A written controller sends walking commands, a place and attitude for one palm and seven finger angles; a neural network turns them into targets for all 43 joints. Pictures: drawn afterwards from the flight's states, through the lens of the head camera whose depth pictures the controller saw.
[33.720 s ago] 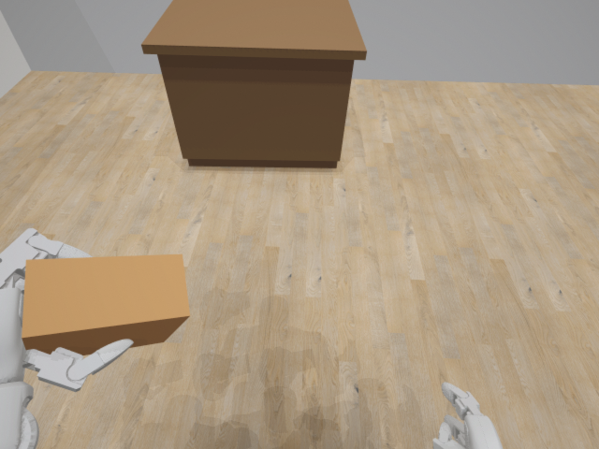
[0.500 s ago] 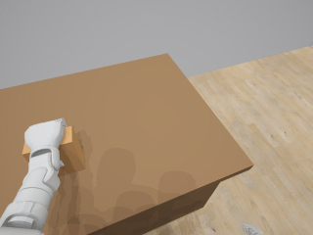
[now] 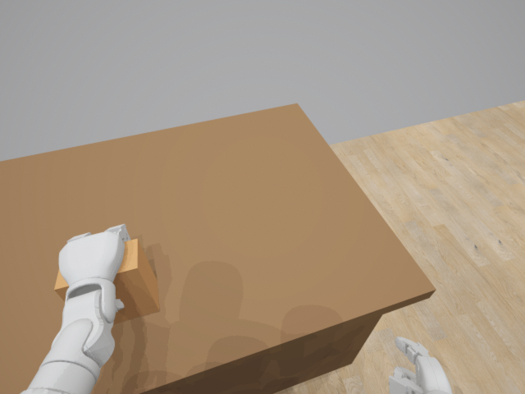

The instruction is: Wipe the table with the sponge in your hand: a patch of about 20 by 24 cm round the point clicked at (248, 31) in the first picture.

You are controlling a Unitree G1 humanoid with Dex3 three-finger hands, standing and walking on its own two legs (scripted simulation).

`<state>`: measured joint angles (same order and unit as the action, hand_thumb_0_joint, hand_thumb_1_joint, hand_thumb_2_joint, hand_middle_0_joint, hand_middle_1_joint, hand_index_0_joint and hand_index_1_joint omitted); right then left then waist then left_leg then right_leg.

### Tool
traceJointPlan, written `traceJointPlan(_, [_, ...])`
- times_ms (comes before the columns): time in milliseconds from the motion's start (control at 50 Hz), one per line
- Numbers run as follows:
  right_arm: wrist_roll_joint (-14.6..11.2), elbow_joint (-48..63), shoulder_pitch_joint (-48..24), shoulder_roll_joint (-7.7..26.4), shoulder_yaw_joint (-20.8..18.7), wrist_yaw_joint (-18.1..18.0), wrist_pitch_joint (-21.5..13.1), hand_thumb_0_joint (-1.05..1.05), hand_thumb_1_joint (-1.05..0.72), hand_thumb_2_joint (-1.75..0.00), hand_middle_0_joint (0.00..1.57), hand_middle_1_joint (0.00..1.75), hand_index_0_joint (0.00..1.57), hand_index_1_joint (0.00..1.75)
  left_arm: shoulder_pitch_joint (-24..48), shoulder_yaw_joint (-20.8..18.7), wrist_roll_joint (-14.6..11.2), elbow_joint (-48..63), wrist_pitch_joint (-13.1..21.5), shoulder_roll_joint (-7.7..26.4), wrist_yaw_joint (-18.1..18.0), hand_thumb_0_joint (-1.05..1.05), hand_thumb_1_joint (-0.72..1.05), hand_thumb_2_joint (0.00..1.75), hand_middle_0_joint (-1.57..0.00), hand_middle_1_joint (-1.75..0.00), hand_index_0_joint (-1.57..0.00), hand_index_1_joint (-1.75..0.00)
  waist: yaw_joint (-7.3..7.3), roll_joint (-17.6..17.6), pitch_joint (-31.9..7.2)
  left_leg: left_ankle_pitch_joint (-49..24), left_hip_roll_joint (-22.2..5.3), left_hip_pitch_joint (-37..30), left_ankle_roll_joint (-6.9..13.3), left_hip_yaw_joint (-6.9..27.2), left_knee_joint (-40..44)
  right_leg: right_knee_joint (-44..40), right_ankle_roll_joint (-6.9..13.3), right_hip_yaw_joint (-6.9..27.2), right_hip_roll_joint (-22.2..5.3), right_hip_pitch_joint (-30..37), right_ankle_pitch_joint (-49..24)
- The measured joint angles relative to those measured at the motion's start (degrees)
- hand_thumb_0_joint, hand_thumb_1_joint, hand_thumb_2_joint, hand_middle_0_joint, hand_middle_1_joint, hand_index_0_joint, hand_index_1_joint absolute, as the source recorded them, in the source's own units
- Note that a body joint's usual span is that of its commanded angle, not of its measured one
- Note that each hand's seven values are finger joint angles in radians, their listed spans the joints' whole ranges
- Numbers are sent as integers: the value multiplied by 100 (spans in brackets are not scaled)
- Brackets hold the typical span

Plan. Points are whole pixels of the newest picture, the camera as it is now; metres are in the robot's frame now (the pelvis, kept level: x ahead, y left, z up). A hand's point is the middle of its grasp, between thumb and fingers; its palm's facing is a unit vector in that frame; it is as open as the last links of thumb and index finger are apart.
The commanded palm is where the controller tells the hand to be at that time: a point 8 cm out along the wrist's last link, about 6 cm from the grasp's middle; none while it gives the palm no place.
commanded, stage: wipe back along the first lane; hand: left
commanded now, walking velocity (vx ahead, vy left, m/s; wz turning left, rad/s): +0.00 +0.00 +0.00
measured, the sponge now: (117, 292) +0.27 +0.30 -0.04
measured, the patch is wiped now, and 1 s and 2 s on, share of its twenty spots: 1.00 1.00 1.00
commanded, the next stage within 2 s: lift the sponge slowly off the table in 0.64 s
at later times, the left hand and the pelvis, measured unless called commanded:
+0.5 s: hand (109, 298) +0.24 +0.28 +0.01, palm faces -0.04 -0.07 -1.00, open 10.7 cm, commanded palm +0.20 +0.26 +0.04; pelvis +0.00 -0.01 +0.00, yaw +0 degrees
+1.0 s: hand (109, 311) +0.22 +0.27 +0.01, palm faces -0.04 -0.10 -0.99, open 10.7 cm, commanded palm +0.18 +0.26 +0.06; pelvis -0.01 -0.01 +0.00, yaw -1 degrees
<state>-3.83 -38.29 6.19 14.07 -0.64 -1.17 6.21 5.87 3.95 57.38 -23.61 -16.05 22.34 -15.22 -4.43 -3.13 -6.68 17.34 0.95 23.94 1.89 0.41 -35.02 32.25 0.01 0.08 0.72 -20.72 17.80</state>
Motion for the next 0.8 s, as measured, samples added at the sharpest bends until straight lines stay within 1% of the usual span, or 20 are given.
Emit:
traceJointPlan(140, [4, -64, -13, 9, 10, -40, -21, 2, -90, -90, 20, 30, 20, 30, -246, 27, -43, 253, -110, -62, 4, 1, -53, 103, -63, -132, -67, -132, -34, -21, 44, -16, -9, -100, -22, 2, 46, -4, 21, 1, 10, 78, 5])
traceJointPlan(320, [25, -58, -20, 30, -10, -43, -95, 2, -90, -90, 20, 30, 20, 30, -708, 13, -89, 685, -100, -78, 25, 0, -53, 103, -63, -133, -67, -132, -45, -47, 80, -34, -32, -229, -44, -34, 110, -21, 43, 40, 32, 170, -7])
traceJointPlan(680, [55, -11, -181, -17, 8, -31, -168, 2, -90, -90, 20, 30, 20, 30, -1250, 241, -36, 1276, -250, -242, -16, 0, -52, 103, -63, -133, -66, -132, -177, -77, 128, -58, -29, -389, -53, -51, 171, -31, 54, 63, 30, 299, -9])
traceJointPlan(800, [68, -16, -249, -52, 40, -34, -172, 2, -90, -90, 20, 30, 20, 30, -1383, 260, -42, 1404, -243, -265, -25, 0, -52, 103, -62, -133, -66, -132, -218, -55, 129, -52, -29, -427, -56, -63, 171, -14, 54, 76, 30, 325, 1])
